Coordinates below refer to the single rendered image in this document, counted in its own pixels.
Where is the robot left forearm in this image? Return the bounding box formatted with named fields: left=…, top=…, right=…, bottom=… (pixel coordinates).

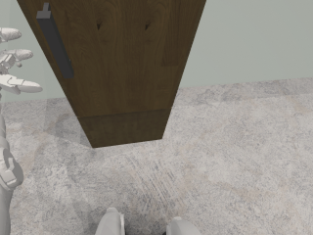
left=0, top=93, right=11, bottom=152

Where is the left robot hand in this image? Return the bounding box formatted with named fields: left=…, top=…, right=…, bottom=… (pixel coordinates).
left=0, top=27, right=43, bottom=95

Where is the robot left upper arm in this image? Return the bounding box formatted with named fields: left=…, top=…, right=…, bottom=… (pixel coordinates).
left=0, top=147, right=24, bottom=235

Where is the left robot thigh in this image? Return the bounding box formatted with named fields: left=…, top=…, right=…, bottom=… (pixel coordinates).
left=95, top=211, right=125, bottom=235

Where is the cupboard door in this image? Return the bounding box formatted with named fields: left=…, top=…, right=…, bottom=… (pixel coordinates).
left=23, top=0, right=202, bottom=118

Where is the robot right shin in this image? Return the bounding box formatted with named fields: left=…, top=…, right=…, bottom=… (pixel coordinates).
left=171, top=216, right=182, bottom=222

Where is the handle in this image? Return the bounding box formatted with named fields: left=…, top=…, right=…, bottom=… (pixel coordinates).
left=36, top=2, right=74, bottom=78

